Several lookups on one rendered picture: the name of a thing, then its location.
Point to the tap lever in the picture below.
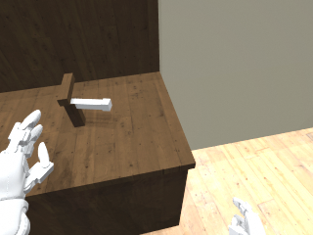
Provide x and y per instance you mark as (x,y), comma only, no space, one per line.
(92,104)

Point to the robot left forearm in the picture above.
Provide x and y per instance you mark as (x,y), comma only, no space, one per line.
(13,220)

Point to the right robot hand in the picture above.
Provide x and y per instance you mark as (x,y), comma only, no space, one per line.
(249,225)

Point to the left robot hand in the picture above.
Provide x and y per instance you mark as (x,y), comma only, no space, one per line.
(13,164)

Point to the counter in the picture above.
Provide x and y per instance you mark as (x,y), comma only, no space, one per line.
(117,172)

